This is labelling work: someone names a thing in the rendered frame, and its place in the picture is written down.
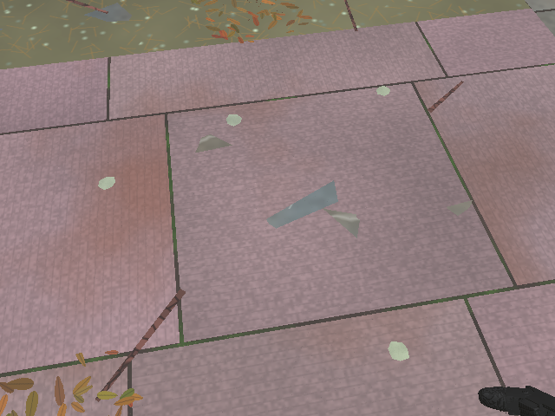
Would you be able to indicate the right robot hand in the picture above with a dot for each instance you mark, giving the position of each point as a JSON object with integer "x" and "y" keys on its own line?
{"x": 527, "y": 401}

